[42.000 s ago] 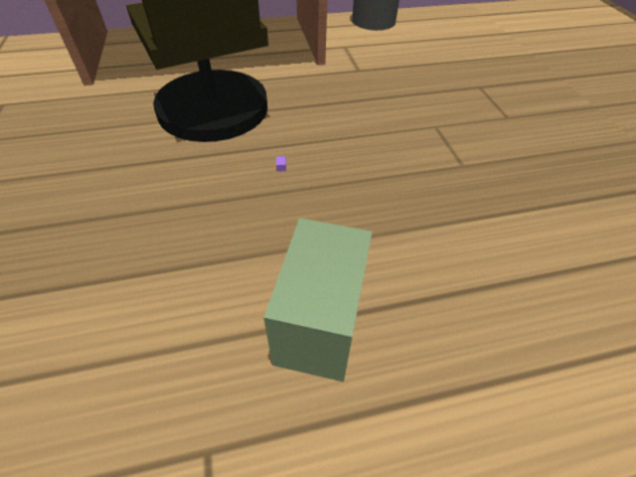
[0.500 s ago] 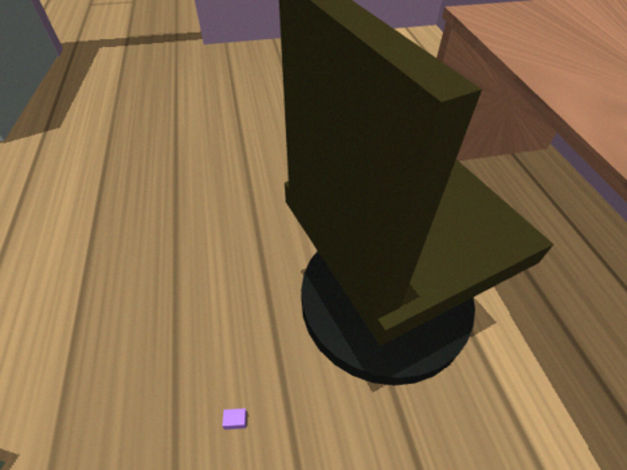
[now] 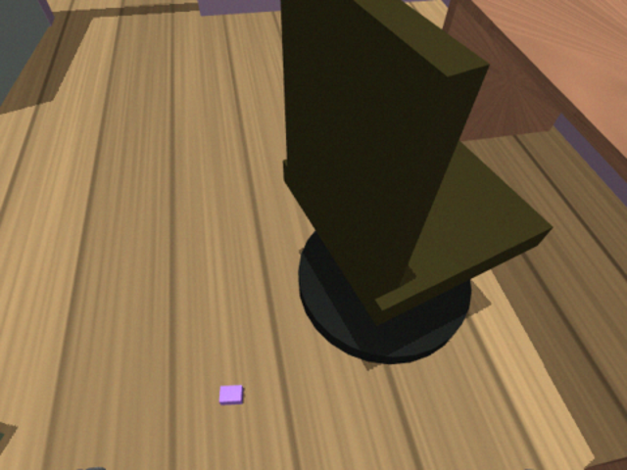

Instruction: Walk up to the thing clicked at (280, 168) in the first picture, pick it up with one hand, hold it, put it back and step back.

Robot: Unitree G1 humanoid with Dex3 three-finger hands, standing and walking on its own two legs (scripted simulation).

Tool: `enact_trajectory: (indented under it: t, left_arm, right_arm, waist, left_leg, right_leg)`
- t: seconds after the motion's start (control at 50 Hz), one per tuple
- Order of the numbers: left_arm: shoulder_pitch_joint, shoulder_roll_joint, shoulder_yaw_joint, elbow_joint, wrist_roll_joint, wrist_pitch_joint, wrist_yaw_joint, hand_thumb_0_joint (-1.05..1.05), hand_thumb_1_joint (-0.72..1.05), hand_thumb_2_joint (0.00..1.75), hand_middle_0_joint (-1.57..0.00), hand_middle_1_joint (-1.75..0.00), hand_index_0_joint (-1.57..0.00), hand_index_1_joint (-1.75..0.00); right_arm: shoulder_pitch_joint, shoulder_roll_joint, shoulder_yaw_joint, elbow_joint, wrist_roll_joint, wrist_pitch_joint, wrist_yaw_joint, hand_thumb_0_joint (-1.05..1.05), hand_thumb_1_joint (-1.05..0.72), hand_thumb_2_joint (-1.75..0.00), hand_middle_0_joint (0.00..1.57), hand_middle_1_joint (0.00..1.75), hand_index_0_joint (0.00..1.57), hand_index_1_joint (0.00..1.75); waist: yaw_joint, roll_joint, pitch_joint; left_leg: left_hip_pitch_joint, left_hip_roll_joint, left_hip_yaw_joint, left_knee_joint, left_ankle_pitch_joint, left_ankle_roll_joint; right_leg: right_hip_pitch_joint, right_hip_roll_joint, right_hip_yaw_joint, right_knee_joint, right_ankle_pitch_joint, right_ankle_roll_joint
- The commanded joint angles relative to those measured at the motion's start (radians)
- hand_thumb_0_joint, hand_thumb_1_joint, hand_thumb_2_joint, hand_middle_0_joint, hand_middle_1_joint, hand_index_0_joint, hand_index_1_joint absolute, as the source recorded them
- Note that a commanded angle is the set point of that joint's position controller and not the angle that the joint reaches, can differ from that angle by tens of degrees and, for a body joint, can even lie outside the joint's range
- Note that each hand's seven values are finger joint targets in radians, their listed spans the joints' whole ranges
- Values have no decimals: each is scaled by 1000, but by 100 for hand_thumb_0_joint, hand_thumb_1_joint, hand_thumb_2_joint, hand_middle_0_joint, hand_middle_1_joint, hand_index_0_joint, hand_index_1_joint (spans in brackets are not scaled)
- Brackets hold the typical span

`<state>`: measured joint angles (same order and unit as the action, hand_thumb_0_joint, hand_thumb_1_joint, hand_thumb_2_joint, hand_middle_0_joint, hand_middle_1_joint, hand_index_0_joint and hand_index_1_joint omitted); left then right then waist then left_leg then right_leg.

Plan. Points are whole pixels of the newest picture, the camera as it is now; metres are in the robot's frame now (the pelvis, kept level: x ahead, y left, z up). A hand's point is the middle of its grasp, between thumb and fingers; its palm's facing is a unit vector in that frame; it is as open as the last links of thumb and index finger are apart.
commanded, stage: walk up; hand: left
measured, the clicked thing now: (231, 395) +0.39 +0.24 -0.76
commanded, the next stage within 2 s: none
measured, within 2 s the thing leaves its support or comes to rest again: neither
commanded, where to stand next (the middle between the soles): +0.01 +0.00 m, yaw +1 degrees
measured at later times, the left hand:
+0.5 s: hand out of the picture +0.05 +0.25 -0.17, palm faces -0.02 -0.95 -0.32, open 7.4 cm
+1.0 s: hand out of the picture +0.04 +0.24 -0.15, palm faces +0.01 -0.94 -0.34, open 7.4 cm
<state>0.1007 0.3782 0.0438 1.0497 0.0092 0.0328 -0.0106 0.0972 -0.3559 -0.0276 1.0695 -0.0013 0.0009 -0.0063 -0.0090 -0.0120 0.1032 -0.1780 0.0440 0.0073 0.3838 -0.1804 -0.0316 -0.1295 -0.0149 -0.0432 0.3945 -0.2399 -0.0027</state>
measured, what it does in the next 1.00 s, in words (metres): stands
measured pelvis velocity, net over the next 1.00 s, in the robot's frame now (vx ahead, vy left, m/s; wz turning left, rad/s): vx -0.04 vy -0.01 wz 0.01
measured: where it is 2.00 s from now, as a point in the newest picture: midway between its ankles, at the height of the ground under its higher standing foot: outside the picture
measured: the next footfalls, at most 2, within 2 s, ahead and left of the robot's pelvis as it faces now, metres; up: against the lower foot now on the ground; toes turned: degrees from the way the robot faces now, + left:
left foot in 1.98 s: -0.08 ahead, +0.13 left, +0.00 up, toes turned +0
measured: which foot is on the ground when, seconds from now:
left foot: down 0.00-1.00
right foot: down 0.00-1.00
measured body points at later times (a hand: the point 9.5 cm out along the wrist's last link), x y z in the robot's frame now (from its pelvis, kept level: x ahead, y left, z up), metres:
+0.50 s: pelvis -0.04 +0.00 -0.01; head +0.00 +0.01 +0.44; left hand +0.05 +0.30 -0.15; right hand +0.03 -0.30 -0.14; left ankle -0.02 +0.13 -0.74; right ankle -0.06 -0.14 -0.75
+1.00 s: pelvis -0.04 -0.01 +0.00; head -0.03 -0.01 +0.45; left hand +0.04 +0.29 -0.13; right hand +0.05 -0.32 -0.13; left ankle -0.02 +0.13 -0.74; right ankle -0.06 -0.14 -0.74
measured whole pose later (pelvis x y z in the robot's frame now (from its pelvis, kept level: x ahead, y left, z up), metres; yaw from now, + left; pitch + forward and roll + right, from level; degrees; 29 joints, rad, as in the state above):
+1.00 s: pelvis -0.04 -0.01 +0.00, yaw +0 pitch -3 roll +0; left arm 0.11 0.35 0.02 1.11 0.01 0.00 -0.01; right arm 0.11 -0.35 -0.01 1.09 -0.01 -0.01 0.01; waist 0.00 0.00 0.06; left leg -0.13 0.05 0.00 0.34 -0.16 -0.04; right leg -0.06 0.01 0.03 0.32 -0.21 0.01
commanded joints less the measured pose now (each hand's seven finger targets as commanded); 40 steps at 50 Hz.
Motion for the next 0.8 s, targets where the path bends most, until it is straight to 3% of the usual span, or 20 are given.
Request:
enact_trajectory:
  t: [0.0,0.1,0.14,0.16,0.2,0.22,0.24,0.26,0.28,0.3,0.34,0.4,0.44,0.46,0.48,0.5,0.52,0.56,0.64,0.78]
  left_arm:
    - [8,199,52,-77,2,-4,7,0,90,90,-20,-30,-20,-30]
    - [-55,247,73,-121,13,-3,-1,0,90,90,-20,-30,-20,-30]
    - [-94,255,78,-150,19,-1,-1,0,90,90,-20,-30,-20,-30]
    - [-109,244,75,-164,24,2,-1,0,90,90,-20,-30,-20,-30]
    - [-137,225,64,-176,24,1,-1,0,90,90,-20,-30,-20,-30]
    - [-135,201,57,-177,17,1,-1,0,90,90,-20,-30,-20,-30]
    - [-94,163,47,-176,6,3,-1,0,90,90,-20,-30,-20,-30]
    - [-22,128,38,-157,-1,12,-1,0,90,90,-20,-30,-20,-30]
    - [-7,177,54,-139,0,22,2,0,90,90,-20,-30,-20,-30]
    - [4,185,56,-132,-3,22,2,0,90,90,-20,-30,-20,-30]
    - [8,164,50,-118,-17,11,2,0,90,90,-20,-30,-20,-30]
    - [18,158,46,-97,-7,-10,3,0,90,90,-20,-30,-20,-30]
    - [44,157,44,-66,2,-26,13,0,90,90,-20,-30,-20,-30]
    - [42,189,48,-61,7,-37,19,0,90,90,-20,-30,-20,-30]
    - [-7,212,43,-75,7,-46,20,0,90,90,-20,-30,-20,-30]
    - [-65,235,39,-83,1,-43,13,0,90,90,-20,-30,-20,-30]
    - [-78,219,32,-87,3,-42,8,0,90,90,-20,-30,-20,-30]
    - [-69,195,23,-62,-3,-41,6,0,90,90,-20,-30,-20,-30]
    - [-40,191,29,-29,-2,-54,7,0,90,90,-20,-30,-20,-30]
    - [-40,187,28,-8,-4,-58,12,0,90,90,-20,-30,-20,-30]
  right_arm:
    - [-10,-253,-63,-81,0,-7,-22,0,-90,-90,20,30,20,30]
    - [35,-210,-61,-96,-8,0,-11,0,-90,-90,20,30,20,30]
    - [66,-212,-69,-100,-10,6,-7,0,-90,-90,20,30,20,30]
    - [92,-212,-73,-102,-9,6,-6,0,-90,-90,20,30,20,30]
    - [154,-203,-72,-91,-8,-3,-6,0,-90,-90,20,30,20,30]
    - [158,-220,-72,-86,-11,-14,-8,0,-90,-90,20,30,20,30]
    - [122,-255,-73,-99,-23,-27,-12,0,-90,-90,20,30,20,30]
    - [63,-286,-69,-122,-33,-42,-14,0,-90,-90,20,30,20,30]
    - [50,-339,-82,-130,-34,-47,-15,0,-90,-90,20,30,20,30]
    - [29,-319,-80,-136,-42,-53,-17,0,-90,-90,20,30,20,30]
    - [-9,-272,-61,-148,-36,-59,-24,0,-90,-90,20,30,20,30]
    - [9,-258,-54,-143,-28,-51,-18,0,-90,-90,20,30,20,30]
    - [17,-244,-50,-140,-14,-33,-14,0,-90,-90,20,30,20,30]
    - [29,-220,-44,-139,-2,-29,-11,0,-90,-90,20,30,20,30]
    - [43,-192,-38,-140,4,-25,-7,0,-90,-90,20,30,20,30]
    - [59,-188,-39,-118,4,-15,-7,0,-90,-90,20,30,20,30]
    - [45,-192,-42,-103,-9,-14,-5,0,-90,-90,20,30,20,30]
    - [-1,-206,-45,-98,-15,-21,1,0,-90,-90,20,30,20,30]
    - [2,-196,-33,-71,-8,-32,5,0,-90,-90,20,30,20,30]
    - [-16,-199,-29,-43,-9,-32,5,0,-90,-90,20,30,20,30]
  waist:
    - [6,48,-148]
    - [-10,-118,-112]
    - [-13,-162,-81]
    - [-23,-171,-70]
    - [-48,-158,-80]
    - [-45,-69,-91]
    - [-16,66,-107]
    - [28,136,-116]
    - [10,196,-114]
    - [21,165,-102]
    - [34,196,-120]
    - [30,199,-162]
    - [34,133,-175]
    - [28,69,-198]
    - [-2,11,-188]
    - [-25,-18,-162]
    - [-21,-26,-122]
    - [-3,-39,-75]
    - [2,-55,-104]
    - [7,-17,-99]
  left_leg:
    - [-10,110,-93,10,207,102]
    - [-11,-19,14,221,-65,54]
    - [6,-45,1,340,-277,58]
    - [-8,-47,-7,356,-298,65]
    - [29,-21,-18,238,-191,65]
    - [27,32,-82,92,-3,67]
    - [-12,151,-251,-45,177,121]
    - [0,257,-416,-105,197,195]
    - [-88,314,-475,-111,165,281]
    - [-80,300,-436,-97,166,283]
    - [27,228,-283,-39,324,236]
    - [107,181,-199,36,402,184]
    - [65,139,-134,93,417,125]
    - [11,100,-110,116,345,86]
    - [-37,48,-80,84,169,53]
    - [43,9,-50,33,-80,44]
    - [90,26,-62,-3,-111,48]
    - [80,49,-88,-26,-35,57]
    - [105,62,-79,-37,85,55]
    - [113,72,-73,-67,107,48]
  right_leg:
    - [25,-98,75,20,199,-60]
    - [-93,-226,183,-74,145,-167]
    - [-200,-278,216,-69,134,-211]
    - [-208,-278,215,-56,139,-217]
    - [-212,-249,180,21,155,-178]
    - [-177,-180,129,102,137,-119]
    - [-129,-64,65,242,63,-56]
    - [-154,15,75,271,-149,-25]
    - [-97,3,116,414,-332,-20]
    - [-102,0,150,455,-346,-22]
    - [-142,-1,160,399,-306,-30]
    - [-76,-8,84,158,-216,-21]
    - [73,-13,81,-77,70,-26]
    - [153,-71,159,-68,256,-42]
    - [138,-139,234,-60,263,-66]
    - [-6,-180,243,-64,101,-95]
    - [-77,-167,236,-80,-5,-82]
    - [-100,-113,192,-117,-49,-44]
    - [-43,-107,174,-129,86,-39]
    - [-21,-103,159,-140,122,-32]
